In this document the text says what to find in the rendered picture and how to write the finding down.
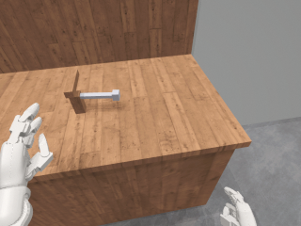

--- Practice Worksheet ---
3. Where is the counter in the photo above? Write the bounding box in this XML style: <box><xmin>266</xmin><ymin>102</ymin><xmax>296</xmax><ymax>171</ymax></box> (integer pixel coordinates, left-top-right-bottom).
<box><xmin>0</xmin><ymin>0</ymin><xmax>252</xmax><ymax>226</ymax></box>

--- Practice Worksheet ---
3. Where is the tap lever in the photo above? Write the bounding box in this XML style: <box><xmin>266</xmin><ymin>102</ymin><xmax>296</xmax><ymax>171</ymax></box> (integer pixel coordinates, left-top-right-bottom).
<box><xmin>79</xmin><ymin>89</ymin><xmax>120</xmax><ymax>101</ymax></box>

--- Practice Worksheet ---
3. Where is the right robot hand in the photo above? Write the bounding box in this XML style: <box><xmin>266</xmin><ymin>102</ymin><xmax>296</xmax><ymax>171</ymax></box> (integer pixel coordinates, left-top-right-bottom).
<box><xmin>220</xmin><ymin>186</ymin><xmax>257</xmax><ymax>226</ymax></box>

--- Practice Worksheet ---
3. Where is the left robot hand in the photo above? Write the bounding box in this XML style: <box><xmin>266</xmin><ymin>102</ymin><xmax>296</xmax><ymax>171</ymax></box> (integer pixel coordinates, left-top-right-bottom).
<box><xmin>0</xmin><ymin>103</ymin><xmax>54</xmax><ymax>189</ymax></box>

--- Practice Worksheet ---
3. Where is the robot left forearm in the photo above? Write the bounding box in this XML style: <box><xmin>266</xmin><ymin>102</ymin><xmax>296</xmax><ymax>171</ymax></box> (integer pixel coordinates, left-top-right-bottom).
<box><xmin>0</xmin><ymin>186</ymin><xmax>33</xmax><ymax>226</ymax></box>

